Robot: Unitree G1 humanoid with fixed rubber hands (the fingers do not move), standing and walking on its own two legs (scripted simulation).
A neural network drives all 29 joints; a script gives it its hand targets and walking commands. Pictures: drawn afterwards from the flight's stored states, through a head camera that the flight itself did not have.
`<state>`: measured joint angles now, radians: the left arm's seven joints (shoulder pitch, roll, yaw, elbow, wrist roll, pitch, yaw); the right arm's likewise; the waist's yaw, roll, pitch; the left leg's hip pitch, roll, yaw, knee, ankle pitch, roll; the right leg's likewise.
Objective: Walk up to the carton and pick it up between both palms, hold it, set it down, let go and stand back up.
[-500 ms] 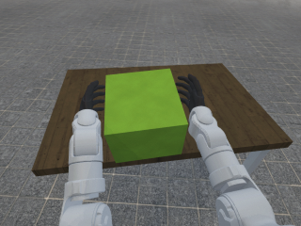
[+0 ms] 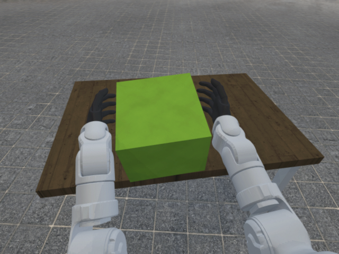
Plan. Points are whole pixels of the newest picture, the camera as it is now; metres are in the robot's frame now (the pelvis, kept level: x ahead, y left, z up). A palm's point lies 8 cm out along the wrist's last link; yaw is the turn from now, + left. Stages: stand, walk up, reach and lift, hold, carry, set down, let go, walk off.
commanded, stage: hold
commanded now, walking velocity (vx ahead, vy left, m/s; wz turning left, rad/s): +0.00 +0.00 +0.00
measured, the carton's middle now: (160, 126) +0.38 +0.01 +0.14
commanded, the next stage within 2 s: none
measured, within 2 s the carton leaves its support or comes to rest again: neither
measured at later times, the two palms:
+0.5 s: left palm (92, 125) +0.34 +0.16 +0.18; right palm (217, 116) +0.34 -0.12 +0.19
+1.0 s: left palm (96, 123) +0.35 +0.15 +0.18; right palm (219, 115) +0.35 -0.12 +0.19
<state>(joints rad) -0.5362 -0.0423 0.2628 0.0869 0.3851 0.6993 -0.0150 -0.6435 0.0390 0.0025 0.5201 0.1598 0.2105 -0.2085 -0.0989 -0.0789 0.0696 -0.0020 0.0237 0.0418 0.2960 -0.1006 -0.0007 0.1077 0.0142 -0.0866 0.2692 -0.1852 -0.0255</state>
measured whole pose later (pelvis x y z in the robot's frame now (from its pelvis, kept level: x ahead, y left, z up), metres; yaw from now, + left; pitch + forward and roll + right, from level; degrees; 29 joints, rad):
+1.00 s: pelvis +0.00 +0.00 +0.00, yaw +0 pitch -12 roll +0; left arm -0.52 -0.05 0.26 0.03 0.40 0.74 -0.03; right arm -0.63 0.06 0.00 0.47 0.15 0.23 -0.22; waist -0.10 -0.06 0.09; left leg 0.01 0.02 0.04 0.29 -0.10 0.00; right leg 0.12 0.01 -0.09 0.28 -0.19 -0.03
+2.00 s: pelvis -0.01 +0.00 +0.00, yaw -1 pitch -12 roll +0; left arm -0.58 -0.05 0.28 0.10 0.43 0.74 -0.03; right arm -0.67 0.07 -0.05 0.55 0.10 0.20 -0.19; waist -0.09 -0.06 0.09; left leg 0.02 0.02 0.05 0.28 -0.08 0.00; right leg 0.10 0.01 -0.08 0.28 -0.18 -0.03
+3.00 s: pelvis -0.01 +0.00 +0.00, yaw -1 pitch -13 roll +0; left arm -0.56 -0.07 0.29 0.08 0.43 0.74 -0.03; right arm -0.64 0.07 -0.04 0.54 0.11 0.19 -0.20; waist -0.09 -0.06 0.10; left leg 0.03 0.02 0.05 0.28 -0.09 0.00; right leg 0.11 0.01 -0.09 0.28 -0.18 -0.03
